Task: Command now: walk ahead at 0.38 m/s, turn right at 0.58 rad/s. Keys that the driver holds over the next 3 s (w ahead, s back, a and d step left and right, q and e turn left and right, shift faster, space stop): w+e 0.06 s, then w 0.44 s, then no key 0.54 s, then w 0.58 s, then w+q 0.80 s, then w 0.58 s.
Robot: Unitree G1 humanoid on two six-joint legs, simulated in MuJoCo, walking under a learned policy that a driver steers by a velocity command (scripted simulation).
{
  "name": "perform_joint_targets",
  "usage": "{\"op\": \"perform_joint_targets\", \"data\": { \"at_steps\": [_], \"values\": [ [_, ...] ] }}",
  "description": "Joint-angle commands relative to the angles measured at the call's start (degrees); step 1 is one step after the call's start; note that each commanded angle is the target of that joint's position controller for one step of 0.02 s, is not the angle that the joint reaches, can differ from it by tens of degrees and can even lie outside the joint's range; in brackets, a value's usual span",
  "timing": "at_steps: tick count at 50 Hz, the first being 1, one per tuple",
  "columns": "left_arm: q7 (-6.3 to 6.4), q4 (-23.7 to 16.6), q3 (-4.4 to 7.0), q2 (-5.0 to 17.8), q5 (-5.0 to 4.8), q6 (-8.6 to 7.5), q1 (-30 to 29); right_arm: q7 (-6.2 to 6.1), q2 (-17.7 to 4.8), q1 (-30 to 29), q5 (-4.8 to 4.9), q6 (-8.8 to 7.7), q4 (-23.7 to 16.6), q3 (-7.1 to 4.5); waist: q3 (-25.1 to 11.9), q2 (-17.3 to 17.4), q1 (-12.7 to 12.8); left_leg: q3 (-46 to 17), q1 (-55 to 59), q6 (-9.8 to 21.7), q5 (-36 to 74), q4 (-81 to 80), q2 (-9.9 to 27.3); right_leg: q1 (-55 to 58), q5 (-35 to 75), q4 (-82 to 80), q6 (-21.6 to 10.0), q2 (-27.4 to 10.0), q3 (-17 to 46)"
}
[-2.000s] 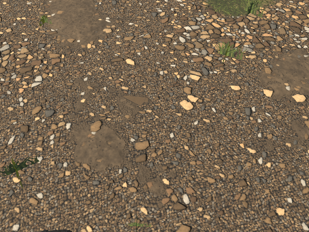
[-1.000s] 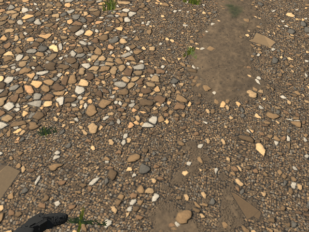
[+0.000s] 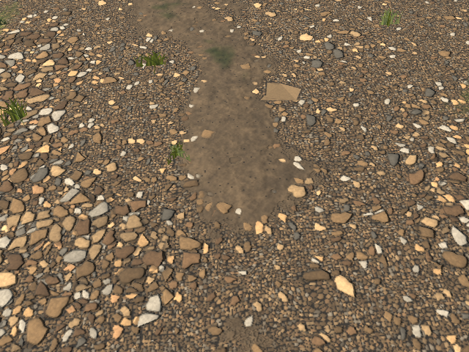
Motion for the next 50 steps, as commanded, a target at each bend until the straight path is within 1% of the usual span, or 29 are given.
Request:
{"op": "perform_joint_targets", "data": {
  "at_steps": [1,2,3,5,6,9,12,16,19,21,22,23,24,25,26,27,28,29,31,35,37,40,43,44,45,46,47,48,50],
  "values": [
    [0.18,-0.4,3.87,16.1,0.84,-1.9,14.8,0.8,-1.4,-10.7,-0.76,-2.51,-9.1,0.11,2.1,-16.5,6.4,-7.0,-37.3,0.2,-17.2,27.3,-6.8,21.2,-20.9,-21.1,-17.5,-19.8,44.4],
    [-0.04,-1.5,2.92,12.1,1.45,-3.29,12.1,1.09,-5.5,-12.3,0.66,-3.82,-9.2,-0.67,4.7,-11.1,6.2,-11.9,-39.5,1.6,-11.4,30.2,-3.1,20.0,-21.4,-23.3,-16.9,-19.3,42.0],
    [0.1,-1.9,1.96,9.5,1.21,-4.18,9.6,1.4,-6.8,-10.8,0.82,-4.64,-8.4,-1.1,6.0,-10.2,4.2,-12.0,-39.6,2.3,-4.5,28.7,-1.8,19.4,-15.4,-22.3,-14.7,-17.4,36.7],
    [0.55,-2.4,1.11,7.3,0.51,-4.26,7.4,1.4,-6.6,-9.0,-1.36,-5.24,-6.0,-1.17,4.6,-7.6,2.8,-11.3,-34.9,1.3,3.6,23.7,-0.4,18.6,-0.7,-21.4,-11.4,-13.4,27.1],
    [0.92,-2.5,0.8,6.8,0.77,-4.24,7.7,1.65,-5.9,-9.2,-1.45,-5.22,-5.6,-1.06,3.8,-7.6,2.6,-10.7,-32.2,0.6,7.3,21.7,-0.7,18.0,6.1,-21.5,-10.4,-11.9,23.6],
    [1.84,-1.8,0.9,7.0,0.85,-4.35,9.4,2.11,-2.8,-11.0,-0.98,-4.84,-5.6,0.02,2.6,-6.4,3.1,-8.9,-27.1,-1.0,16.4,13.5,-2.3,16.7,19.0,-21.4,-8.8,-8.9,15.5],
    [2.21,-0.5,1.02,7.3,0.8,-4.43,11.8,2.75,-1.2,-15.7,-0.22,-4.69,-6.8,0.97,4.5,-7.1,5.0,-7.9,-22.4,-1.2,23.0,4.6,-3.6,13.6,17.7,-22.4,-7.8,-7.8,12.3],
    [2.16,1.4,1.27,7.7,0.27,-4.4,14.3,3.84,-1.4,-20.2,0.25,-5.11,-8.5,1.48,7.8,-6.7,6.3,-8.0,-21.4,0.5,23.9,-1.5,-4.0,15.3,17.0,-22.4,-8.2,-10.3,13.1],
    [2.3,2.4,1.62,8.2,0.11,-3.92,14.1,4.23,-2.7,-18.6,0.12,-5.45,-8.5,1.18,7.3,-7.4,4.6,-7.7,-19.0,2.9,19.5,-3.8,-4.5,19.7,25.9,-19.0,-7.0,-12.2,13.2],
    [2.46,2.3,1.9,9.3,0.24,-3.43,13.0,3.6,-5.1,-12.1,-0.33,-5.4,-7.0,0.0,1.7,-8.8,0.9,-4.8,-8.6,5.2,15.4,-3.7,-7.7,21.5,47.9,-10.0,-5.7,-11.0,11.6],
    [2.53,2.0,1.5,8.7,0.45,-3.12,12.3,3.0,-7.2,-3.6,-0.5,-5.2,-4.8,-1.04,-4.2,-8.2,-3.4,-4.2,3.8,7.3,17.1,-3.8,-8.0,18.6,54.1,0.1,-4.1,-8.4,9.5],
    [2.63,0.9,0.54,6.6,1.51,-3.05,12.5,2.43,-10.1,7.2,-1.3,-4.99,-3.0,-1.64,-13.1,-3.8,-7.4,-14.7,23.2,11.2,18.1,-0.4,1.5,6.2,40.0,16.5,-2.5,-5.9,8.9],
    [1.88,0.5,-1.56,-1.1,0.83,-4.06,21.4,2.73,-14.0,12.4,-1.33,-4.81,-0.9,-2.59,-23.4,15.0,-3.2,-45.2,43.5,21.5,2.9,-6.2,16.4,-15.9,-5.2,39.4,1.8,5.6,8.3],
    [1.67,1.3,-0.6,4.6,-0.38,-5.13,17.2,2.8,-8.2,11.7,0.07,-4.81,-0.5,-1.08,-21.5,12.4,-5.8,-52.8,41.3,20.2,-6.3,-14.3,15.9,-22.0,-14.0,45.5,1.4,4.9,13.9],
    [1.45,-0.8,0.35,7.5,-1.59,-5.68,9.7,2.27,-6.3,6.5,-0.04,-4.59,-1.0,-0.34,-9.8,9.2,-5.5,-42.4,31.8,17.6,0.3,-15.1,14.5,-25.7,-11.0,46.4,1.4,2.2,11.9],
    [1.64,-1.6,0.06,7.1,-0.98,-6.1,6.1,1.91,-5.4,2.4,-0.75,-4.36,-1.7,0.11,-5.1,2.9,-3.5,-34.6,22.6,16.1,13.5,-15.0,12.5,-23.0,-6.9,43.8,1.5,-0.6,9.9],
    [1.79,-1.6,0.38,6.8,0.32,-6.1,4.4,1.96,-4.2,-0.2,-1.32,-4.33,-1.8,0.52,-1.7,0.6,-1.6,-28.4,15.0,15.5,27.3,-15.0,10.3,-20.4,-5.4,40.4,2.1,-2.1,8.4],
    [1.82,-1.3,0.63,6.3,0.77,-5.59,5.7,1.97,-3.3,-1.3,-2.07,-4.59,-1.7,0.92,-1.9,1.6,0.6,-24.0,10.7,15.2,36.7,-15.4,8.8,-16.2,-4.8,38.3,2.5,-3.4,8.4],
    [1.98,-0.4,0.03,3.2,0.85,-4.41,8.7,2.06,-2.7,-2.3,-1.82,-5.18,-0.5,1.24,-2.3,3.4,2.8,-18.9,5.9,15.8,46.3,-17.1,7.6,-11.8,-4.3,32.6,3.8,-3.7,7.4],
    [2.18,-1.6,-1.16,0.5,1.7,-3.4,4.7,1.19,-5.3,-4.4,-1.4,-4.56,1.2,0.79,-2.7,4.5,3.0,-10.9,1.6,14.7,49.9,-18.2,4.8,-6.9,6.5,15.6,5.1,-3.3,4.9],
    [1.8,-1.9,-1.12,1.1,1.39,-3.42,1.4,0.87,-5.7,-2.6,-1.23,-3.68,2.3,0.78,-3.5,4.2,1.2,-9.9,2.9,13.6,45.9,-18.2,4.2,-5.1,14.0,9.8,5.0,-2.2,4.2],
    [1.45,-3.0,-0.68,2.5,1.33,-3.4,-2.6,0.79,-6.2,-0.8,-0.85,-2.56,4.1,0.98,-2.7,3.7,-0.2,-11.5,5.7,12.7,38.3,-16.3,5.4,-4.3,15.8,3.9,4.1,-1.5,4.9],
    [1.3,-2.6,0.12,3.7,2.15,-3.58,-1.7,0.62,-5.4,-1.8,-0.01,-1.62,5.0,1.5,-2.2,3.0,1.7,-12.8,5.5,9.6,28.0,-10.1,4.3,2.1,19.0,-5.6,1.7,0.1,3.9],
    [1.64,-2.6,0.67,5.7,2.47,-3.67,-1.1,0.61,-3.5,0.7,-0.66,-1.72,5.7,2.16,-2.7,0.2,1.4,-12.0,4.3,6.7,22.6,-6.6,1.5,6.8,31.2,-8.7,0.3,-2.7,6.8],
    [2.1,-3.6,1.15,8.9,2.86,-3.44,-1.3,0.74,-1.5,5.2,-2.45,-2.24,5.9,2.86,-6.0,-6.0,-1.6,-9.7,0.1,3.6,8.9,-1.6,-2.7,14.5,48.3,-5.3,-2.8,-9.9,13.1],
    [2.21,-3.2,0.22,5.7,3.05,-2.76,-1.9,0.42,1.2,9.4,-2.13,-2.04,7.3,3.71,-9.7,-12.4,-2.8,-8.4,-2.8,0.9,-4.7,1.8,-4.6,17.3,46.7,-5.0,-9.0,-14.5,18.6],
    [1.82,-3.0,-0.69,1.9,2.51,-2.33,-2.1,0.02,-0.7,6.8,-1.67,-1.22,7.1,3.54,-9.7,-10.9,-1.2,-9.2,-2.4,-0.2,-6.7,2.0,-4.0,15.4,38.7,-6.4,-10.2,-13.8,20.1],
    [1.43,-2.5,-0.9,1.4,2.28,-2.05,-3.4,-0.29,-1.5,4.9,-1.35,-0.18,6.7,3.32,-8.6,-10.0,-1.6,-9.4,-1.7,-0.3,-4.1,0.1,-3.5,12.7,29.0,-7.6,-8.8,-12.0,19.5],
    [0.91,-3.5,-0.65,2.7,2.01,-1.85,-8.5,-0.69,-2.8,4.0,-1.7,1.76,7.4,3.11,-3.9,-7.3,-2.5,-9.5,1.1,0.2,1.0,-5.3,-2.9,4.7,13.1,-8.7,-4.4,-7.4,14.6]
  ]
}}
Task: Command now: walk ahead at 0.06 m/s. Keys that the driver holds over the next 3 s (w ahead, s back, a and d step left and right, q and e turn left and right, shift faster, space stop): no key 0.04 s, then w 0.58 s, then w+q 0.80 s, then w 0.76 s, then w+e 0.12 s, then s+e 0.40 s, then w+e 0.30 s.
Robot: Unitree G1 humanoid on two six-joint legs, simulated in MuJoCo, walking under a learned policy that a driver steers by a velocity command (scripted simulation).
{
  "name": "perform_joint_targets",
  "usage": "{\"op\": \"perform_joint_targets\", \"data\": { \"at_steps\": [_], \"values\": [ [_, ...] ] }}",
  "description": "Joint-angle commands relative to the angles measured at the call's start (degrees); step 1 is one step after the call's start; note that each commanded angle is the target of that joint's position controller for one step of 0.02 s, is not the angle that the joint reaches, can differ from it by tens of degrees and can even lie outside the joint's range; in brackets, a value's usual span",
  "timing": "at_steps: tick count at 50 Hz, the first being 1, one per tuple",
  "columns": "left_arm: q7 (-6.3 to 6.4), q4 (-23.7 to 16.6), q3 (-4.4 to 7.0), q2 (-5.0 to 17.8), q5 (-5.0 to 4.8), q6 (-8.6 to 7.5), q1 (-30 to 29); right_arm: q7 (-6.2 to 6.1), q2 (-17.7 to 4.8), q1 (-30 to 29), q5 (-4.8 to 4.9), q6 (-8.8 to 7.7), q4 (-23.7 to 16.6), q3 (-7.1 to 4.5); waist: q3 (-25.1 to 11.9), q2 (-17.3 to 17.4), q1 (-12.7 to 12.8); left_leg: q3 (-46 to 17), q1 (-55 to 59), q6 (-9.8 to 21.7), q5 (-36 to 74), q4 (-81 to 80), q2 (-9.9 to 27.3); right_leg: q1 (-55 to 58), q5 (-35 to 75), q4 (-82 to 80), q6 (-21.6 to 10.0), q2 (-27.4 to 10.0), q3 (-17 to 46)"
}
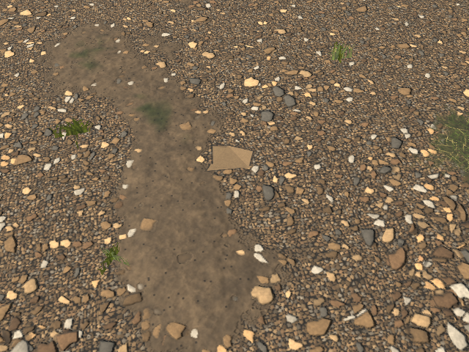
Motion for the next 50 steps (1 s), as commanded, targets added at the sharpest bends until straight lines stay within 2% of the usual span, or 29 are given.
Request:
{"op": "perform_joint_targets", "data": {
  "at_steps": [1,3,5,9,11,12,13,14,15,16,17,18,20,22,23,24,27,29,30,31,32,33,34,35,36,38,41,45,50],
  "values": [
    [-0.44,-3.7,1.67,7.3,-0.21,-0.32,-3.5,-0.68,-6.2,4.1,-0.2,1.89,-0.4,-1.11,-3.7,-6.9,-0.6,-1.3,-4.9,0.5,4.3,-5.2,2.0,9.0,3.8,-6.7,-4.2,-7.2,9.7],
    [-0.41,-2.2,2.0,7.9,-0.33,-0.89,-1.1,-0.96,-6.5,4.2,0.01,1.78,0.5,-1.19,-5.4,-5.2,0.2,-0.7,-3.3,1.1,4.8,-5.3,1.8,11.1,6.9,-4.6,-3.4,-5.5,7.7],
    [0.12,-1.3,2.54,8.6,-1.22,-0.76,0.7,-1.0,-6.1,4.2,0.45,1.27,1.2,-1.2,-5.9,-4.9,1.0,0.5,-5.3,1.9,-0.2,-4.0,0.8,13.3,-1.8,-3.9,-4.8,-5.2,8.0],
    [0.51,0.4,3.31,9.3,-1.67,-1.06,4.5,-0.64,-4.2,3.1,0.92,-0.41,1.3,-0.96,-2.1,-7.3,2.1,1.4,-10.9,3.7,-4.0,1.5,0.1,12.8,-19.1,-9.1,-9.4,-10.3,17.9],
    [0.35,0.5,3.5,9.4,-1.87,-1.7,4.3,-0.28,-4.3,4.2,1.17,-1.52,2.0,-1.11,-2.0,-8.1,1.3,0.6,-9.4,5.3,-2.2,1.0,0.4,12.1,-16.2,-9.9,-10.6,-11.8,20.9],
    [0.2,-0.2,3.5,9.1,-2.04,-1.96,2.0,-0.09,-4.5,5.7,1.22,-1.99,2.9,-1.25,-1.9,-7.3,-0.1,-0.1,-6.3,6.3,-0.5,-1.5,0.9,10.0,-11.5,-8.6,-10.0,-10.9,18.9],
    [-0.06,-1.4,3.38,8.5,-2.24,-2.24,-1.9,0.05,-5.1,8.3,1.24,-2.32,4.3,-1.49,-1.8,-5.3,-2.0,-1.5,-1.3,7.2,2.0,-5.4,2.1,6.2,-4.2,-5.1,-8.6,-8.5,14.1],
    [-0.48,-3.0,3.02,6.7,-2.37,-2.84,-5.8,0.02,-7.3,12.3,1.43,-2.52,6.2,-2.21,-2.0,0.3,-3.6,-6.6,5.9,8.4,4.9,-9.5,5.6,-0.4,4.6,3.6,-5.7,-3.8,5.6],
    [-0.9,-4.3,2.61,5.0,-2.02,-3.91,-8.3,0.0,-10.8,15.6,1.97,-2.48,7.5,-3.33,-0.4,7.9,-4.2,-15.4,13.8,10.3,12.5,-12.5,10.8,-10.9,7.3,13.3,-2.2,1.9,-3.0],
    [-1.14,-4.6,2.67,5.6,-1.83,-4.54,-10.2,0.1,-10.5,16.6,1.81,-2.37,7.5,-3.29,3.1,10.0,-5.2,-21.4,18.5,13.2,23.3,-14.0,16.9,-21.6,-10.3,17.1,-0.6,1.5,-4.6],
    [-1.41,-4.8,2.87,6.1,-2.22,-4.77,-10.8,0.02,-8.6,17.8,1.24,-2.48,7.3,-2.81,4.9,8.7,-5.5,-24.0,23.1,15.5,29.4,-14.2,20.4,-29.7,-22.6,23.7,-0.2,-0.1,-3.0],
    [-1.74,-5.0,2.62,5.3,-2.85,-4.85,-11.1,-0.05,-8.3,18.6,1.09,-2.6,7.3,-2.71,5.9,6.1,-5.2,-23.6,27.1,16.1,31.7,-13.8,21.4,-36.1,-23.9,27.8,-0.3,-2.1,-1.5],
    [-2.67,-6.1,1.89,4.0,-3.42,-4.97,-13.8,-0.28,-7.6,18.4,1.45,-2.24,6.8,-2.48,7.3,4.2,-5.1,-18.7,29.2,13.5,30.5,-15.6,19.7,-40.5,-17.6,25.3,-0.5,-4.5,-1.8],
    [-3.96,-6.9,0.94,2.2,-2.92,-5.08,-14.6,-0.54,-6.8,14.1,1.16,-1.68,5.1,-1.97,6.9,5.3,-3.3,-11.5,17.6,10.8,29.5,-18.9,14.7,-26.9,-6.6,16.5,-0.2,-3.4,-4.5],
    [-4.51,-7.0,0.48,1.1,-2.64,-4.91,-14.2,-0.7,-7.5,12.2,1.04,-1.77,4.3,-2.12,6.2,6.6,-2.5,-8.3,10.5,10.2,29.3,-21.1,12.7,-17.1,-0.7,12.4,-0.2,-2.0,-5.6],
    [-4.61,-6.9,0.66,1.7,-2.5,-4.59,-12.9,-0.79,-8.8,11.6,1.04,-2.12,3.8,-2.52,5.3,7.5,-1.4,-6.5,5.7,10.0,31.1,-22.9,12.2,-8.5,3.0,10.3,-0.6,-0.5,-6.4],
    [-3.07,-5.6,2.87,7.1,-2.36,-3.33,-6.8,-0.86,-11.0,11.8,2.14,-3.2,4.1,-3.42,1.6,7.6,3.5,-3.6,8.3,8.0,49.2,-17.0,12.8,3.0,4.1,5.6,-3.3,1.9,-5.5],
    [-1.87,-1.5,4.76,9.9,-2.61,-2.55,5.2,-0.94,-10.4,12.2,1.9,-2.78,4.4,-3.46,-4.9,6.2,9.7,-1.5,6.4,5.7,57.5,-1.6,11.4,18.7,5.2,1.9,-5.8,3.1,-5.5],
    [-1.17,1.0,5.64,11.6,-2.55,-2.04,14.1,-0.94,-9.0,11.7,0.86,-2.72,3.7,-3.07,-9.3,3.2,13.3,-1.1,-4.3,4.3,45.3,12.4,9.3,32.8,3.3,3.0,-7.5,-2.8,1.1],
    [-0.97,2.0,5.79,16.6,-1.19,-2.17,17.1,-0.68,0.3,18.2,0.2,-3.31,2.1,-0.78,-18.0,-15.1,8.0,-0.8,-18.9,1.6,0.7,36.0,-1.0,44.8,-9.3,-4.9,-15.2,-19.0,29.1],
    [-1.41,1.7,4.56,12.8,-1.22,-2.74,16.1,0.04,-3.0,16.6,1.92,-4.67,2.4,-1.43,-18.9,-15.1,9.1,-8.7,-24.5,2.2,-10.2,45.9,-2.2,40.5,-18.0,-16.2,-17.6,-23.3,45.1],
    [-1.62,1.4,3.72,10.7,-1.51,-3.53,10.5,0.29,-6.6,11.7,3.82,-5.17,0.3,-2.75,-8.0,-10.5,7.5,-8.0,-28.9,3.2,-6.5,47.9,0.9,31.3,-20.5,-18.1,-15.2,-22.3,37.6],
    [-1.83,1.4,3.22,9.0,-1.68,-4.19,6.6,0.13,-6.7,8.5,4.01,-5.19,-0.5,-2.76,-2.5,-6.3,5.7,-6.6,-27.6,4.0,-1.2,45.5,4.1,22.7,-16.1,-19.3,-13.3,-19.8,28.5],
    [-2.17,1.8,2.93,7.9,-1.17,-4.85,3.9,-0.29,-5.8,8.1,3.21,-4.73,-0.4,-2.98,-0.4,-4.5,3.7,-6.0,-24.9,4.2,2.2,42.6,6.1,16.4,-11.1,-20.6,-11.6,-17.4,22.2],
    [-2.33,2.2,2.62,6.6,-0.63,-5.49,1.9,-0.59,-5.2,10.0,2.75,-3.7,0.4,-3.34,-0.2,-5.9,1.5,-6.7,-21.3,4.3,4.5,40.3,7.8,12.6,-7.8,-21.9,-10.3,-15.2,16.6],
    [-2.25,3.6,2.46,5.5,-0.55,-6.21,1.3,-0.81,-3.6,11.8,2.77,-1.89,1.1,-3.54,0.4,-6.8,0.0,-6.7,-18.3,3.9,5.5,37.8,8.3,8.5,-5.6,-24.6,-10.0,-14.1,10.8],
    [-1.26,5.5,3.01,7.4,-0.21,-6.6,3.1,-1.2,-3.7,6.7,2.31,-0.62,-1.2,-4.04,3.2,-5.4,0.2,-8.0,-24.9,2.7,10.6,33.0,8.3,8.7,-4.3,-27.5,-10.6,-14.7,6.1],
    [0.09,6.9,3.24,8.5,0.02,-6.25,5.3,-0.28,-3.6,1.7,1.8,-1.16,-3.0,-4.44,3.6,-3.9,1.4,-8.4,-30.9,1.2,21.3,23.5,7.2,14.0,0.6,-27.6,-10.0,-14.8,0.0],
    [0.88,8.5,3.61,10.1,-0.64,-5.23,9.4,1.49,-1.4,-8.2,1.54,-1.75,-7.0,-3.14,5.9,-2.4,5.5,-2.2,-31.3,1.4,26.1,11.0,6.9,19.6,5.2,-27.0,-8.8,-15.2,-7.2]
  ]
}}
Over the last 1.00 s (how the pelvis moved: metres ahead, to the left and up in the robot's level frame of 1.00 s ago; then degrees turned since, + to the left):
0.43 -0.05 0.00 -7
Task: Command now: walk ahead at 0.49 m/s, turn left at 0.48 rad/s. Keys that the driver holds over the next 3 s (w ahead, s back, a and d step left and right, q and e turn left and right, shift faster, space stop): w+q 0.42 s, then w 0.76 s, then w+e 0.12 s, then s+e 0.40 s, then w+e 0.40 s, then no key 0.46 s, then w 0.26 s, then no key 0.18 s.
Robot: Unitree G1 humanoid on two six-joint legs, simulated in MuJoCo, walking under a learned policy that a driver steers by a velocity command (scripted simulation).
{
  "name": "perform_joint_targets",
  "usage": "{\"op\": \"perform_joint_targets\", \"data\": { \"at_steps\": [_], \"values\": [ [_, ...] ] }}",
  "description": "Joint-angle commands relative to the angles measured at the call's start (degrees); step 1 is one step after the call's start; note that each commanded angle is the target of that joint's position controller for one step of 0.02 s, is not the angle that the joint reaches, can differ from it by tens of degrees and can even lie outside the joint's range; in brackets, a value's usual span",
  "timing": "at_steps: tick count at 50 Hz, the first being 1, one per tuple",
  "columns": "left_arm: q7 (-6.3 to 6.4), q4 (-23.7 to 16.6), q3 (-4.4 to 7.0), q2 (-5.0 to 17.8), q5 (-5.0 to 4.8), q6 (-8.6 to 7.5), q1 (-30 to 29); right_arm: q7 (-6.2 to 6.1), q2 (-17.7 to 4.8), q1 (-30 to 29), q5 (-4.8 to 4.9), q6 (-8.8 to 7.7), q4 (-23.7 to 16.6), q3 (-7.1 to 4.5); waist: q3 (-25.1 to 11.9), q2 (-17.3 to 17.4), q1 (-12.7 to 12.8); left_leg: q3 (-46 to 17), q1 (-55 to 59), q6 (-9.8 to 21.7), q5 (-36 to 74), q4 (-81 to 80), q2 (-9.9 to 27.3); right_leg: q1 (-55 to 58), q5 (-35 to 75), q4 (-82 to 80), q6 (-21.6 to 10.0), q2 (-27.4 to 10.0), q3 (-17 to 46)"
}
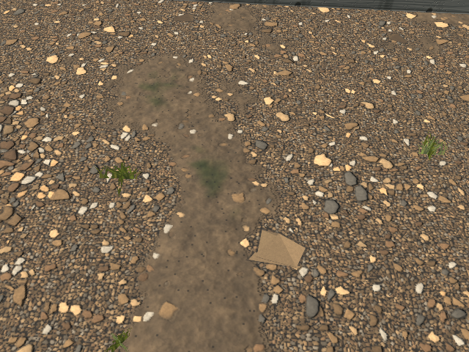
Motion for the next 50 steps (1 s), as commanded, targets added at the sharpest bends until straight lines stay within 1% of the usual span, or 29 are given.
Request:
{"op": "perform_joint_targets", "data": {
  "at_steps": [1,4,6,7,8,9,10,11,12,13,14,15,16,18,20,24,29,32,33,34,35,36,37,38,39,40,41,44,50],
  "values": [
    [0.54,-2.6,1.97,9.1,-0.48,-0.02,-0.2,1.21,-1.4,-8.2,-0.03,-0.88,-6.1,0.54,6.9,-1.6,1.6,2.8,-2.2,0.5,1.3,-5.9,0.5,-2.6,9.6,-6.0,-7.3,-18.3,3.7],
    [0.26,-1.8,2.46,10.1,-1.27,1.35,1.5,2.44,-1.6,-11.2,0.26,-0.84,-9.2,0.81,7.3,-2.5,2.2,5.5,-2.8,2.2,-5.2,-9.7,-0.5,3.7,15.4,-2.0,-6.7,-19.9,1.9],
    [0.33,-2.3,2.9,11.6,-1.69,2.09,0.1,3.0,-3.2,-9.5,0.34,-0.7,-10.4,0.19,4.8,-4.6,0.1,8.8,2.8,4.2,-11.2,-10.7,-3.5,5.4,33.3,4.4,-5.5,-20.2,0.1],
    [0.51,-2.7,3.12,12.6,-1.83,2.51,-0.8,3.06,-4.7,-6.0,0.4,-0.55,-10.2,-0.6,1.7,-6.1,-2.3,10.7,8.6,5.5,-13.9,-10.3,-5.9,5.5,45.0,10.6,-4.7,-20.0,-0.8],
    [0.68,-3.0,3.1,12.9,-1.96,3.05,-2.0,2.92,-7.1,1.6,0.63,-0.51,-8.7,-2.06,-2.7,-6.1,-6.8,12.0,18.8,7.2,-13.4,-12.3,-8.9,3.3,51.8,21.2,-3.4,-18.6,-2.2],
    [0.92,-3.7,2.62,12.3,-1.79,3.08,-2.2,2.05,-11.3,11.8,0.81,-0.29,-6.1,-4.32,-8.3,-4.1,-11.6,9.5,35.5,9.6,-10.9,-14.9,-10.1,-5.6,46.5,35.5,-0.9,-16.2,-3.1],
    [0.51,-6.6,0.69,6.2,0.01,2.02,0.6,0.8,-18.5,17.2,0.9,0.09,-5.0,-6.28,-13.8,9.0,-9.9,-17.0,56.4,17.8,-17.7,-16.7,4.5,-30.3,10.9,57.6,3.2,-9.3,-2.6],
    [-0.18,-8.0,-0.49,4.2,-0.53,-0.61,-0.4,1.01,-18.0,16.0,0.47,-0.73,-7.0,-5.33,-21.9,9.7,-7.9,-44.2,63.9,24.6,-24.0,-27.8,13.1,-42.0,-21.1,68.9,4.0,-0.4,11.5],
    [-0.87,-9.8,0.61,8.4,-3.08,-2.32,-7.6,1.44,-13.2,15.4,-0.28,-1.41,-6.9,-3.74,-17.2,4.8,-10.4,-38.3,62.1,21.1,-22.1,-30.6,12.0,-48.5,-17.7,70.6,2.4,-3.5,16.9],
    [-0.97,-10.4,0.43,8.3,-3.64,-3.25,-9.4,1.41,-11.0,12.7,-0.25,-1.91,-7.0,-3.14,-10.8,3.5,-8.9,-29.4,54.8,18.8,-17.9,-30.2,9.8,-49.5,-12.7,67.0,1.0,-6.2,16.2],
    [-0.53,-9.7,0.64,8.2,-2.34,-3.5,-9.2,1.33,-9.0,8.2,-0.07,-2.05,-7.9,-2.55,-6.6,-0.1,-6.1,-22.7,45.9,16.9,-12.7,-30.4,7.1,-46.3,-8.8,61.5,0.9,-8.6,16.1],
    [-0.24,-9.0,1.26,9.0,-1.27,-2.95,-8.4,1.12,-6.9,4.8,-0.44,-2.13,-9.1,-1.8,-4.4,0.5,-3.7,-18.1,39.2,15.8,-7.8,-31.6,5.0,-41.9,-6.0,57.2,1.2,-10.3,16.3],
    [-0.36,-8.9,1.48,9.1,-0.97,-2.09,-7.4,0.9,-6.5,3.2,-0.89,-2.15,-10.1,-1.56,-3.7,1.6,-2.3,-16.7,35.0,15.8,-5.2,-33.0,3.9,-38.7,-4.3,55.5,1.8,-10.7,16.5],
    [-0.35,-9.1,1.38,7.9,-0.22,-0.79,-7.0,0.36,-7.8,3.6,-0.52,-2.45,-10.3,-1.88,-3.0,1.1,-1.5,-13.8,30.9,16.4,0.5,-34.4,2.8,-37.1,-2.0,51.0,3.8,-10.3,15.5],
    [-0.14,-10.5,1.08,6.9,0.08,-0.23,-10.7,-0.45,-9.4,5.5,-0.33,-2.56,-10.0,-2.27,-1.1,0.9,-2.2,-11.3,28.9,15.9,2.7,-35.0,1.6,-38.6,3.3,43.7,5.6,-9.3,14.8],
    [-0.99,-12.2,-0.02,4.7,-0.42,-0.77,-18.2,-1.29,-8.9,8.3,-0.19,-2.16,-9.1,-1.96,0.2,3.7,-5.5,-6.9,27.1,12.3,-3.2,-34.7,-1.6,-34.4,18.7,25.4,6.0,-6.3,13.5],
    [-2.49,-14.0,0.03,6.7,-1.05,-1.86,-23.1,-1.32,-8.8,12.7,-0.06,-1.99,-6.3,-1.75,1.8,4.3,-7.5,-10.9,35.1,11.5,-5.0,-31.1,2.9,-34.9,19.5,18.1,3.2,-5.5,14.5],
    [-2.85,-13.6,0.55,8.4,-1.0,-2.33,-20.1,-1.7,-9.6,12.6,-0.36,-1.25,-5.8,-2.06,1.6,5.7,-5.4,-12.9,40.9,10.3,4.6,-26.7,5.4,-33.1,11.4,16.8,0.4,-4.8,13.8],
    [-2.71,-12.5,1.17,9.4,-0.89,-2.49,-15.8,-1.69,-9.6,11.5,-0.38,-0.98,-6.1,-1.99,-0.7,5.8,-2.8,-11.7,41.2,9.3,13.8,-21.9,3.9,-27.1,10.4,15.2,-1.0,-3.3,12.0],
    [-2.47,-10.4,2.13,11.5,-0.46,-2.61,-8.3,-1.54,-8.4,10.9,-0.71,-0.81,-6.6,-1.37,-6.6,4.5,0.7,-9.3,38.8,7.9,18.3,-12.3,0.6,-15.4,12.6,16.0,-3.1,-4.2,12.4],
    [-2.31,-9.3,2.76,14.6,0.17,-2.54,0.9,-1.48,-6.0,12.8,-1.74,-0.82,-7.7,-0.22,-15.7,-2.2,3.2,-6.4,28.2,5.8,4.7,4.3,-4.0,1.8,13.1,18.6,-7.3,-13.8,23.7],
    [-2.82,-6.6,3.82,17.6,-0.34,-1.86,5.8,-1.05,-1.0,21.9,0.0,-1.81,-7.3,1.06,-21.5,-20.8,-0.2,-3.0,6.4,1.4,-32.5,23.6,-13.2,19.7,-0.8,11.3,-16.6,-25.2,50.9],
    [-3.1,-6.6,2.35,11.8,-2.07,-1.76,5.5,-1.08,-6.6,18.2,0.9,-2.34,-6.7,0.33,-17.4,-13.6,2.4,-7.4,-1.3,1.8,-35.0,29.1,-10.4,18.3,-15.0,6.1,-14.9,-24.5,55.9],
    [-2.82,-7.5,1.51,9.1,-1.94,-1.51,1.1,-1.01,-9.5,10.3,1.18,-2.63,-8.6,-0.42,-8.7,-8.1,3.1,-5.7,-4.0,2.2,-29.6,29.1,-7.5,10.4,-14.4,5.1,-12.0,-22.4,46.9],
    [-2.65,-8.3,1.02,8.5,-1.05,-1.11,-2.9,-1.13,-9.0,6.4,0.45,-2.83,-9.7,-0.26,-4.4,-3.7,1.6,-3.1,-2.4,2.2,-25.0,26.7,-4.7,2.4,-7.9,4.1,-10.7,-20.1,40.4],
    [-2.58,-8.4,0.61,7.4,-0.55,-0.96,-4.8,-1.07,-8.3,4.9,-0.44,-3.0,-10.2,-0.39,-1.5,-3.3,0.3,-2.4,-0.9,1.9,-22.1,23.0,-2.9,-3.3,-1.6,3.0,-10.7,-18.3,36.2],
    [-2.46,-8.3,0.2,6.6,0.03,-1.08,-5.4,-0.9,-7.4,5.7,-0.6,-2.91,-10.1,-0.49,-1.5,-4.9,-1.2,-2.3,2.3,1.8,-20.2,20.5,-1.3,-6.3,3.0,1.9,-10.2,-16.5,32.8],
    [-2.24,-7.1,0.25,7.4,-0.78,-1.39,-4.3,-0.81,-4.7,6.7,-0.57,-2.29,-10.0,0.08,-1.4,-6.2,-2.3,-0.3,3.7,0.6,-19.0,14.4,-0.2,-9.1,11.6,-0.7,-11.2,-15.2,26.9],
    [-1.18,-5.0,0.81,10.2,-1.61,-0.39,-0.8,-0.26,-2.4,-4.1,-0.71,-2.71,-13.0,1.26,0.9,-4.7,0.5,2.7,4.4,-1.1,-1.4,-6.6,-1.0,-9.5,17.5,-3.0,-9.2,-12.4,17.8]
  ]
}}
Over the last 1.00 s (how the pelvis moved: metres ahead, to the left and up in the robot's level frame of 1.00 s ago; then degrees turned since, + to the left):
0.35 -0.03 0.01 10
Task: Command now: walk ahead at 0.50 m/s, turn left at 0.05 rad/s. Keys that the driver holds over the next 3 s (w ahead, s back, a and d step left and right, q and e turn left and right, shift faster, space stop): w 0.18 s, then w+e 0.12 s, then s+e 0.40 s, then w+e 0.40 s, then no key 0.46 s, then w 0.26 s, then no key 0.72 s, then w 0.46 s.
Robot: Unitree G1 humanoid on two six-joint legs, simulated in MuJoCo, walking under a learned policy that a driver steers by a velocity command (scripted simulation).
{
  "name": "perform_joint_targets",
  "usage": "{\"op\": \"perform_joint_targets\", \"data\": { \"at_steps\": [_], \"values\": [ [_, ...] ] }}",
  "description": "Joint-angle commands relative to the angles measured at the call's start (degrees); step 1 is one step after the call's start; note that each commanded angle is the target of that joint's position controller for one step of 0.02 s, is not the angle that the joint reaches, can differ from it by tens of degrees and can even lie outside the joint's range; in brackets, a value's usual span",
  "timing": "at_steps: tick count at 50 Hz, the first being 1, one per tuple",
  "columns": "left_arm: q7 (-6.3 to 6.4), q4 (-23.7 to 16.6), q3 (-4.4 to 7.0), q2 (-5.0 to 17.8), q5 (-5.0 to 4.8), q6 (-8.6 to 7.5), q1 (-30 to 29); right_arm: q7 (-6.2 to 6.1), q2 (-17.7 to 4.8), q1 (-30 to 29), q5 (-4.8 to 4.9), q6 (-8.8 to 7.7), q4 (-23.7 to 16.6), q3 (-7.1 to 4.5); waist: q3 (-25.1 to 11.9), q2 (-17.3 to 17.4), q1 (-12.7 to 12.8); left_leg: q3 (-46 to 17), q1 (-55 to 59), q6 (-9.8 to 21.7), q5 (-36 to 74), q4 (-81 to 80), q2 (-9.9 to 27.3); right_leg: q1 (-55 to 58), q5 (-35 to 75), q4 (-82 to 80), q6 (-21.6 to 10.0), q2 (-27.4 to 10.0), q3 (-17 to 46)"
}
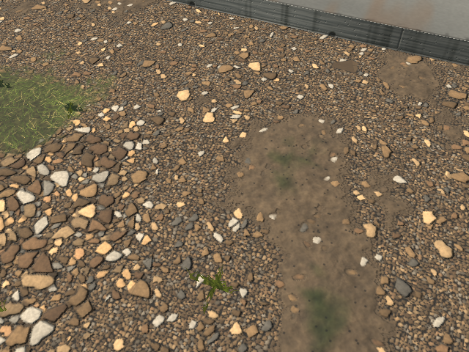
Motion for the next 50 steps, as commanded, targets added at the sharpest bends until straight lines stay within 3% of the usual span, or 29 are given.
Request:
{"op": "perform_joint_targets", "data": {
  "at_steps": [1,4,7,9,10,11,12,13,14,15,16,17,20,24,27,31,32,33,34,35,36,37,38,39,40,42,47,49,50],
  "values": [
    [0.6,-2.9,2.11,10.2,-0.6,-0.48,-1.2,0.53,-1.6,-5.2,0.24,-1.05,-4.6,0.06,0.5,-5.9,-0.1,2.0,2.9,-0.5,9.5,-9.5,-1.3,-1.6,14.5,-6.2,-7.6,-13.2,6.6],
    [0.64,-1.2,2.07,10.5,-0.84,0.28,2.2,1.35,-1.9,-10.0,0.77,-1.38,-6.2,0.13,1.9,-5.9,1.5,2.3,2.9,0.1,10.8,-14.1,-2.4,2.2,13.9,-4.9,-7.5,-15.2,7.1],
    [0.98,-0.2,2.43,11.4,-0.99,1.34,3.0,2.23,-3.1,-11.7,0.84,-1.79,-7.5,-0.17,2.3,-6.5,0.5,2.0,2.7,2.1,5.4,-17.3,-3.2,8.0,18.1,-1.5,-6.4,-18.1,8.0],
    [1.27,-0.3,2.78,12.6,-1.0,1.88,1.4,2.27,-5.2,-6.5,0.58,-1.93,-6.3,-1.13,-0.9,-7.5,-3.2,3.8,11.1,4.0,2.3,-19.1,-5.3,9.3,31.2,5.0,-5.1,-17.7,6.9],
    [1.3,-0.4,2.43,11.8,-0.97,2.11,1.0,1.88,-7.4,1.2,0.3,-1.95,-4.0,-2.41,-5.6,-6.5,-7.2,4.6,22.9,5.7,3.6,-20.5,-6.4,6.4,36.8,14.0,-3.8,-15.2,5.5],
    [1.3,-1.8,1.4,9.6,-0.03,1.94,0.3,1.22,-10.9,11.7,-0.46,-1.86,-1.9,-3.64,-13.7,-3.5,-11.6,-2.4,40.7,8.9,5.7,-17.5,0.8,-4.2,27.0,28.7,-1.9,-12.3,4.0],
    [0.94,-3.0,-0.8,2.4,0.32,0.84,7.3,0.92,-16.3,16.3,-1.14,-1.42,-1.0,-4.81,-22.2,11.1,-9.2,-27.5,62.2,17.5,-1.1,-20.1,16.0,-27.5,-7.2,50.9,2.1,-2.5,1.2],
    [0.59,-1.7,0.08,6.6,-0.97,-0.19,6.0,0.96,-11.0,17.4,-0.52,-1.1,-0.7,-3.55,-24.7,10.6,-11.0,-37.5,61.6,18.7,-9.1,-26.6,18.0,-34.3,-22.9,59.1,2.0,-2.5,8.8],
    [0.44,-3.3,1.44,10.7,-2.49,-0.6,0.7,0.8,-8.5,13.4,-0.34,-1.16,-0.9,-2.59,-14.2,6.7,-10.7,-28.5,53.5,15.7,-9.9,-28.2,15.9,-38.3,-19.4,61.2,1.5,-5.4,9.0],
    [0.58,-4.1,1.48,10.4,-2.51,-0.59,-2.6,0.72,-6.9,9.5,-0.43,-1.25,-1.1,-2.04,-9.1,3.6,-9.0,-20.9,45.3,13.8,-7.4,-29.9,13.3,-37.2,-14.1,59.0,1.6,-8.3,7.5],
    [0.94,-4.1,1.7,9.5,-1.71,-0.09,-4.1,0.95,-5.1,5.5,-0.88,-1.53,-1.2,-1.43,-4.2,2.1,-7.1,-15.0,37.5,12.8,3.7,-31.7,11.2,-34.7,-11.4,55.9,2.4,-9.1,7.0],
    [1.36,-3.4,2.11,8.8,-1.16,0.97,-2.5,1.14,-3.8,2.8,-1.38,-2.12,-1.2,-1.03,-2.7,2.9,-4.6,-8.9,32.2,11.8,16.2,-32.3,9.4,-30.2,-10.1,53.9,3.3,-10.1,7.4],
    [1.96,-3.4,2.08,5.6,-0.6,3.45,0.9,0.77,-4.7,-1.2,-1.86,-2.94,-0.5,-1.4,-2.4,3.2,-0.8,1.3,25.0,12.0,39.7,-32.1,8.2,-24.9,-8.1,50.5,5.9,-8.3,5.4],
    [0.73,-7.0,1.68,4.4,0.01,3.77,-3.8,-1.58,-7.0,-2.1,-1.42,-1.13,0.4,-1.98,-4.0,3.5,-1.8,9.8,25.8,11.4,36.4,-32.2,6.0,-22.8,5.7,35.0,6.5,-7.9,2.0],
    [-0.82,-9.5,1.84,4.8,0.2,4.17,-7.1,-2.58,-7.9,-0.8,-0.72,0.64,1.4,-2.13,-4.9,2.8,-3.2,10.9,29.6,11.4,32.3,-30.2,7.2,-21.4,9.0,28.1,5.9,-7.5,0.9],
    [-2.26,-11.6,3.03,7.3,0.36,4.66,-6.0,-3.13,-8.4,-1.9,0.86,2.98,1.8,-2.49,-4.1,2.6,-2.1,10.2,31.8,9.7,29.2,-20.5,9.2,-19.5,2.9,21.6,3.1,-5.8,-0.8],
    [-2.29,-11.3,3.5,7.9,0.4,4.3,-3.5,-3.4,-7.9,-2.5,1.31,3.45,1.7,-2.37,-4.7,1.8,-0.6,11.3,31.1,7.9,29.8,-15.0,7.7,-15.5,6.2,16.4,1.7,-4.2,-2.0],
    [-1.65,-11.0,4.57,10.8,0.94,3.71,-0.2,-3.39,-7.1,0.3,1.0,3.58,2.4,-2.12,-6.7,-2.0,0.4,12.5,29.2,4.4,26.4,-6.4,3.6,-8.6,19.8,10.5,-0.6,-3.5,-0.2],
    [-0.17,-12.5,6.15,17.6,1.71,3.48,0.8,-2.99,-5.4,2.3,-1.5,3.28,1.0,-1.34,-9.9,-15.7,-0.6,14.1,16.9,-0.8,-0.8,10.6,-3.2,2.5,58.5,11.2,-6.8,-15.9,16.6],
    [0.44,-14.2,5.46,18.2,3.42,3.84,-1.1,-2.28,-3.2,4.8,-1.87,3.57,0.5,-0.48,-17.3,-20.3,-3.4,5.9,4.8,-3.7,-35.6,27.9,-12.4,10.2,68.6,11.1,-19.8,-28.5,34.4],
    [0.17,-15.4,4.89,15.3,2.33,4.1,-3.0,-1.53,-6.7,4.9,-0.91,4.08,1.9,-1.2,-22.9,-11.9,-1.6,-3.6,6.1,-2.4,-33.6,31.4,-9.1,8.1,51.1,9.2,-19.0,-26.0,32.1],
    [0.26,-16.3,4.55,13.4,1.16,4.32,-7.2,-1.46,-7.7,2.7,0.39,4.69,1.5,-1.75,-18.4,-7.7,-3.1,-3.6,4.0,-1.3,-28.4,30.0,-7.3,3.6,29.2,7.8,-15.3,-21.7,27.2],
    [0.65,-16.1,4.26,11.6,-0.35,4.92,-9.4,-1.82,-7.1,1.3,0.01,5.01,1.8,-1.93,-12.8,-3.6,-4.0,-2.7,2.4,-1.1,-23.2,23.9,-5.6,-2.2,5.7,4.5,-11.4,-17.7,24.3],
    [1.29,-16.2,3.94,10.5,-1.07,5.41,-11.1,-2.2,-7.6,0.0,-0.68,5.19,1.4,-2.3,-10.1,-5.7,-4.6,-1.6,3.7,-1.1,-19.2,18.4,-4.8,-7.1,-11.4,1.8,-9.2,-15.1,23.4],
    [1.82,-16.6,3.94,10.6,-0.59,5.75,-12.0,-2.0,-6.9,-0.2,-0.8,5.13,1.1,-2.19,-8.6,-9.7,-5.4,0.4,6.9,-1.4,-17.2,14.8,-6.0,-11.2,-17.9,-0.4,-8.2,-12.8,22.9],
    [2.85,-17.3,4.28,10.9,0.38,5.93,-11.9,-1.56,-5.6,0.6,-0.36,4.22,1.3,-1.87,-8.5,-12.9,-5.3,1.5,11.3,-2.1,-17.2,7.5,-7.5,-13.2,-20.1,-2.4,-8.0,-11.7,22.9],
    [3.53,-17.6,5.2,12.4,-0.72,6.09,-10.8,-0.63,-5.4,3.7,0.1,2.11,2.6,-1.85,-8.3,-13.7,-6.0,2.7,22.7,-0.7,-17.0,-9.1,-9.2,-17.5,-25.6,-2.4,-6.6,-11.0,24.6],
    [3.57,-18.8,4.91,11.0,-1.09,6.71,-13.5,-0.3,-5.8,10.5,-0.03,1.42,5.3,-2.17,-6.2,-13.2,-9.7,4.5,31.5,1.7,-11.0,-20.8,-8.8,-23.5,-27.3,-0.4,-3.1,-7.9,22.8],
    [3.48,-20.0,4.35,8.6,-1.07,6.88,-15.3,-0.47,-7.8,16.0,-0.58,1.14,7.4,-2.78,-4.7,-8.3,-11.6,0.5,38.5,3.6,-13.9,-27.7,-3.5,-31.2,-26.1,8.5,0.8,-3.9,18.3]
  ]
}}
Over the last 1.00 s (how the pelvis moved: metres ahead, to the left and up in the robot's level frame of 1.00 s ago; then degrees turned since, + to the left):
0.58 0.11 0.00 20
